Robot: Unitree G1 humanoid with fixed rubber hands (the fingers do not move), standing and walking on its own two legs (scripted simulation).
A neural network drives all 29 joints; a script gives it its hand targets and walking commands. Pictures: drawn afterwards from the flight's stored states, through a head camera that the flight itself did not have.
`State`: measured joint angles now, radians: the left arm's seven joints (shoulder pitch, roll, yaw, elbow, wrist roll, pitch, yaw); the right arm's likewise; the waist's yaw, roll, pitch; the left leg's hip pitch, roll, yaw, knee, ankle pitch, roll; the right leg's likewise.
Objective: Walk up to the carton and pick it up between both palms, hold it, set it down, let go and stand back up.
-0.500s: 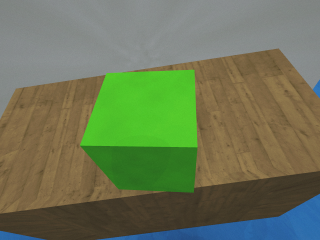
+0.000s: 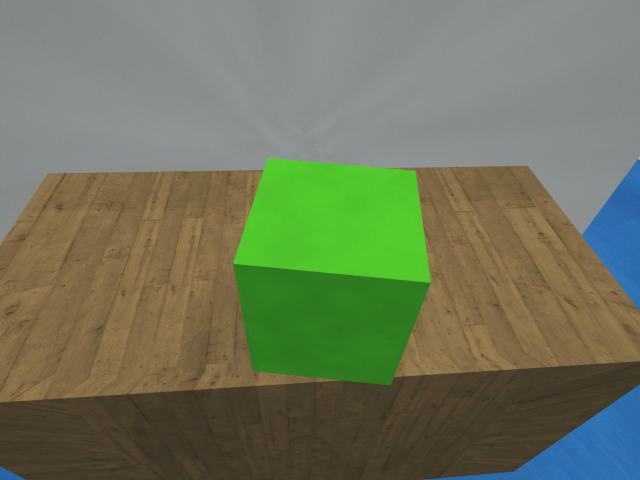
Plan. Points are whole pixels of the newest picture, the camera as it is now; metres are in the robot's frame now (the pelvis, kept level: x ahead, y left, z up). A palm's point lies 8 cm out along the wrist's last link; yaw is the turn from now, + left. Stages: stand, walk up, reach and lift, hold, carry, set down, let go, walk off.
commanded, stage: walk up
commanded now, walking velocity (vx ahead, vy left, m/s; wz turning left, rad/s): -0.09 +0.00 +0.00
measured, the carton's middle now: (330, 274) +0.41 +0.03 +0.03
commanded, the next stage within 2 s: none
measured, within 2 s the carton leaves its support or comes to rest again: neither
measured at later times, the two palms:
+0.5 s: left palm out of the picture -0.03 +0.20 -0.14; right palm out of the picture -0.02 -0.21 -0.15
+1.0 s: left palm out of the picture -0.02 +0.18 -0.14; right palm out of the picture -0.03 -0.21 -0.15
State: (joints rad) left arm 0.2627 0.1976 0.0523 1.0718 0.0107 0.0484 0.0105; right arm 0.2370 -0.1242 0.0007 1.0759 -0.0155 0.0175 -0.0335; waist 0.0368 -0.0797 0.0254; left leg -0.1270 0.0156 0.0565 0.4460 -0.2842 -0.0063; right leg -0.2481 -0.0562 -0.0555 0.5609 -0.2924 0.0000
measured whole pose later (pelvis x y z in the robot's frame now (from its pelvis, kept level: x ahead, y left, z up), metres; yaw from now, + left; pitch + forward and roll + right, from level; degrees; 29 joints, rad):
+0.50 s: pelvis -0.01 +0.00 +0.01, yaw +0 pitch -3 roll +0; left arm 0.27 0.11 0.00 1.16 0.01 0.00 0.03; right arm 0.28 -0.11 0.00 1.15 -0.02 -0.01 -0.03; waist 0.01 0.01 0.06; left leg -0.10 0.03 0.05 0.39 -0.24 -0.02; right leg -0.14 -0.04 -0.07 0.40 -0.21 0.01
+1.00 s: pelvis +0.00 -0.02 +0.00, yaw +0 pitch -2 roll +0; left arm 0.29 0.10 -0.01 1.17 0.00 -0.02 0.03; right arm 0.31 -0.09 0.00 1.19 -0.02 -0.01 -0.04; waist 0.01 0.01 0.05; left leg -0.11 0.05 0.04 0.40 -0.26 -0.04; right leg -0.15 -0.02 -0.07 0.42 -0.23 -0.01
